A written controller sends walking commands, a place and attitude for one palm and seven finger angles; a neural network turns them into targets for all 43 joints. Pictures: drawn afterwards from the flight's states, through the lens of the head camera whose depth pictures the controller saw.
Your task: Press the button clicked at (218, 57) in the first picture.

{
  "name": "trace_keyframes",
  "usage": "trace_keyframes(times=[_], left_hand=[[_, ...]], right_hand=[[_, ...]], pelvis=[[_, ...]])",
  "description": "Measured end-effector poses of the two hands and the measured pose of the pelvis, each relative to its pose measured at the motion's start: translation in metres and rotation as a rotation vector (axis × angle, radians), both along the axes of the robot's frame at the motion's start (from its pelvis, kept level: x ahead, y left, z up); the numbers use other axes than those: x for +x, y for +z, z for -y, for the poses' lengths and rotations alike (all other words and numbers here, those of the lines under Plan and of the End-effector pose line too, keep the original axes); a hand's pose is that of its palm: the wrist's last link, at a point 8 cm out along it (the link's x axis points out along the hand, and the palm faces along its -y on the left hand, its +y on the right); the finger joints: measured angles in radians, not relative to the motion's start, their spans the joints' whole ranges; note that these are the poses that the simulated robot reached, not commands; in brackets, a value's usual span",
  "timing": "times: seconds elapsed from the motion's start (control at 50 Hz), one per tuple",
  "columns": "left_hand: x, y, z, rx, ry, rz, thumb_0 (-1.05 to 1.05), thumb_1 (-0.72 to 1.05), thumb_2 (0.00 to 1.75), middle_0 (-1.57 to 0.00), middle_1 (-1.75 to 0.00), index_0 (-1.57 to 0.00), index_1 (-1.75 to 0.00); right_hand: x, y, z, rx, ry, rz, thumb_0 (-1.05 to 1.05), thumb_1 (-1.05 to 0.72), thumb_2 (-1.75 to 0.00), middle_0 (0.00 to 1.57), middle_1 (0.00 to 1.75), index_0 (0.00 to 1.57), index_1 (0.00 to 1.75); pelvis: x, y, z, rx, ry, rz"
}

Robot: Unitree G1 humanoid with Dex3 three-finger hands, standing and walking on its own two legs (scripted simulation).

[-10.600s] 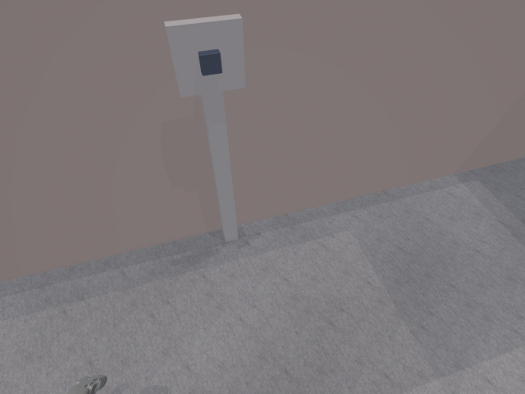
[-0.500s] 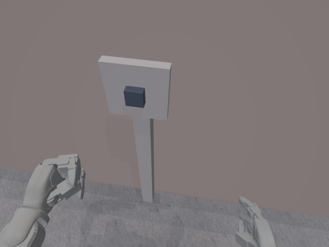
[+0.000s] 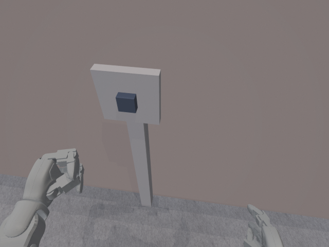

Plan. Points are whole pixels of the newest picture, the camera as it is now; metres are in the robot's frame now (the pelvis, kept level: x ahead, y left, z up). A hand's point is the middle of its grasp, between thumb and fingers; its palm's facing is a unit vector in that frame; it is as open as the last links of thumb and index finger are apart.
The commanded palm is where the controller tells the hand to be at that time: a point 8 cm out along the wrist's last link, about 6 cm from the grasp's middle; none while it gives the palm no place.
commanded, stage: raise the hand and make a fist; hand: left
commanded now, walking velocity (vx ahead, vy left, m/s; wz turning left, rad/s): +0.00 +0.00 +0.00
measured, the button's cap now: (127, 102) +0.46 +0.15 +0.11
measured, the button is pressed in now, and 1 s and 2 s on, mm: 0 0 0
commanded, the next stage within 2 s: aim a knuckle at the button in 0.04 s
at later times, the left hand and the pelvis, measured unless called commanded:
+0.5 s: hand (97, 162) +0.27 +0.18 +0.09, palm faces -0.01 -1.00 -0.05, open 3.1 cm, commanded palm +0.25 +0.23 +0.10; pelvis +0.00 -0.04 +0.00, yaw +0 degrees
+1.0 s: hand (115, 148) +0.32 +0.15 +0.08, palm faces -0.04 -1.00 -0.02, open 3.1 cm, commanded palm +0.30 +0.21 +0.09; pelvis +0.00 -0.02 +0.00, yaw -1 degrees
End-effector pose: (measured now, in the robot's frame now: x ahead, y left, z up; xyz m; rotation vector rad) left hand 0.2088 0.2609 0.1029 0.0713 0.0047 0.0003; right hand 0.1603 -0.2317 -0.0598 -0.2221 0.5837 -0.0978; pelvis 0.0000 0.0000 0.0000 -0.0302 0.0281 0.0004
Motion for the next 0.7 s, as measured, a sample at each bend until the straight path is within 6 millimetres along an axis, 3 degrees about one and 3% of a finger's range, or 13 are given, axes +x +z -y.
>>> trace_keyframes(times=[0.24,0.5,0.7], left_hand=[[0.000,-0.001,0.018,0.002,0.002,-0.009,0.01,0.90,0.90,-1.30,-1.50,-1.30,-1.50],[0.044,-0.006,0.029,-0.016,-0.013,-0.010,0.01,0.90,0.90,-1.30,-1.50,-1.30,-1.50],[0.061,-0.013,0.031,-0.033,-0.015,-0.001,0.01,0.90,0.90,-1.30,-1.50,-1.30,-1.50]], right_hand=[[0.005,-0.004,0.018,0.021,0.004,0.014,0.01,-0.91,-0.89,0.20,0.30,0.20,0.30],[-0.006,-0.014,0.049,0.010,-0.051,-0.041,0.01,-0.91,-0.89,0.20,0.30,0.20,0.30],[-0.017,-0.018,0.060,-0.007,-0.094,-0.082,0.01,-0.91,-0.89,0.20,0.30,0.20,0.30]], pelvis=[[-0.001,0.000,0.022,0.010,0.008,0.004],[0.001,-0.002,0.040,0.024,-0.008,-0.019],[0.005,-0.003,0.037,0.025,-0.019,-0.039]])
